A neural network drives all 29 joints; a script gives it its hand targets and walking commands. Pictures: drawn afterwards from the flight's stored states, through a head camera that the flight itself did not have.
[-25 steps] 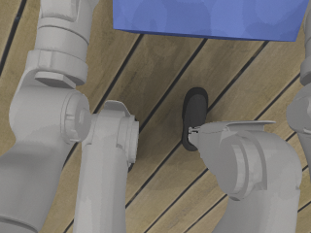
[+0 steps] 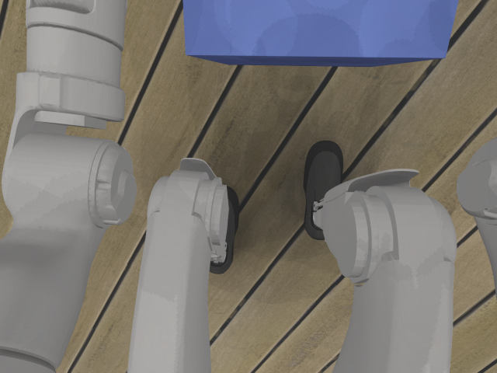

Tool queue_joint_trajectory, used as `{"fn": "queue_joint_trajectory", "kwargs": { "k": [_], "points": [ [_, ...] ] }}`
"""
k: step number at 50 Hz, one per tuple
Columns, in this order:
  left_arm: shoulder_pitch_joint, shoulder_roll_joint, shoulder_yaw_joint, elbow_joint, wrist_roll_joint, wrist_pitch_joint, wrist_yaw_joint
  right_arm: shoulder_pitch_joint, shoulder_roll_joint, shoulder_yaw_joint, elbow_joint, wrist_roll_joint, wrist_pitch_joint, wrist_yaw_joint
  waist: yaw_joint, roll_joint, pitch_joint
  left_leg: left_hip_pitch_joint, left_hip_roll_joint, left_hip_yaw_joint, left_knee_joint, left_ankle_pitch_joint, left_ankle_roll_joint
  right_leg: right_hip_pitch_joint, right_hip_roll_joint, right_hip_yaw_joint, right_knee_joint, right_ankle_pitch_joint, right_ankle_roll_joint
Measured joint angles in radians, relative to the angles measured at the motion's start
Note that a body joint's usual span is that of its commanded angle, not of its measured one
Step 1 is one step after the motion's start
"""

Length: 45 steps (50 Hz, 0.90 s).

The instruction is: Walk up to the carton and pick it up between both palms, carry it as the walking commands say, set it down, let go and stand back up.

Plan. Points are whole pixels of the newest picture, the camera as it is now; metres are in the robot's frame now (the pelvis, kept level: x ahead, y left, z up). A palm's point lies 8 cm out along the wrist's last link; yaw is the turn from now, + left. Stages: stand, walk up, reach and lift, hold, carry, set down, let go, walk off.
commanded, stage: set down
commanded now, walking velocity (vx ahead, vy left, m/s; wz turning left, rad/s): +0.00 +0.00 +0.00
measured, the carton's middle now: out of the picture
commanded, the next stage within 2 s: let go in 0.92 s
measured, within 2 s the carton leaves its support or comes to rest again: neither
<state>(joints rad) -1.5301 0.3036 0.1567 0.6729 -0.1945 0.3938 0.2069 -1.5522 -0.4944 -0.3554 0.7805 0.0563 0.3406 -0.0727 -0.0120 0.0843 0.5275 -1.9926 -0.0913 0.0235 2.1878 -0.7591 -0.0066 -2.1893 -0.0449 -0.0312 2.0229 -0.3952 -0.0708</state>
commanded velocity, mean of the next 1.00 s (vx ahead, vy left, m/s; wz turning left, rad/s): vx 0.00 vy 0.00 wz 0.00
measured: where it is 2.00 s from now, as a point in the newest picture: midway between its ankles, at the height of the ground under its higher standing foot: (268, 226)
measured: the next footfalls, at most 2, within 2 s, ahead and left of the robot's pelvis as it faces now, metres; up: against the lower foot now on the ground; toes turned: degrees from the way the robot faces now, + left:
none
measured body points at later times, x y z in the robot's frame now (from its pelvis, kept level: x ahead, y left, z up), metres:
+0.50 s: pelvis -0.01 +0.00 +0.13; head +0.37 -0.04 +0.35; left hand +0.60 +0.14 +0.02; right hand +0.58 -0.27 +0.00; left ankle +0.07 +0.11 -0.37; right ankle +0.16 -0.10 -0.37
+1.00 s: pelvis +0.01 -0.01 +0.24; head +0.38 -0.05 +0.47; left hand +0.61 +0.13 +0.13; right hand +0.59 -0.29 +0.11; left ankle +0.07 +0.11 -0.37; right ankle +0.16 -0.10 -0.37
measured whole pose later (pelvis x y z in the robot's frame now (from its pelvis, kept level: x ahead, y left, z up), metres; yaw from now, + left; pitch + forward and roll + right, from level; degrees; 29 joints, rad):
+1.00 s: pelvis +0.01 -0.01 +0.24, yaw +0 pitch +30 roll +6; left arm -1.49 0.39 0.16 0.64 -0.14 0.50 0.04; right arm -1.52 -0.54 -0.30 0.76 0.06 0.49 -0.01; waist -0.01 0.00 0.52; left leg -1.32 -0.09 0.02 1.22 -0.43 -0.01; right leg -1.47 -0.03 0.02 1.15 -0.21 -0.06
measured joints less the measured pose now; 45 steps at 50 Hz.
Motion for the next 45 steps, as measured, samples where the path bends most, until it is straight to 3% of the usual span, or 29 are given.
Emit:
{"fn": "queue_joint_trajectory", "kwargs": {
  "k": [13,24,31,45],
  "points": [
    [0.000,0.047,0.000,-0.013,0.000,0.064,-0.057,0.003,-0.012,0.055,-0.071,0.000,0.096,0.000,0.000,-0.066,-0.003,0.187,0.000,-0.002,-0.246,0.065,-0.003,0.198,0.009,0.013,-0.204,0.014,-0.011],
    [0.011,0.062,0.000,-0.092,0.000,0.134,-0.056,0.012,-0.015,0.055,-0.118,0.000,0.142,0.019,0.000,-0.038,0.000,0.299,0.000,-0.006,-0.461,0.157,-0.006,0.343,0.013,0.023,-0.424,0.077,0.014],
    [0.012,0.062,0.000,-0.108,0.000,0.166,-0.056,0.012,-0.037,0.055,-0.128,0.000,0.172,0.029,0.000,-0.052,-0.002,0.406,0.000,-0.006,-0.601,0.210,-0.005,0.455,0.015,0.031,-0.553,0.113,0.017],
    [0.024,0.083,0.000,-0.103,-0.001,0.173,-0.119,0.012,-0.042,0.055,-0.092,0.000,0.188,0.043,0.000,-0.061,-0.004,0.637,0.000,-0.007,-0.906,0.311,-0.005,0.684,0.018,0.044,-0.822,0.182,0.017]
  ]
}}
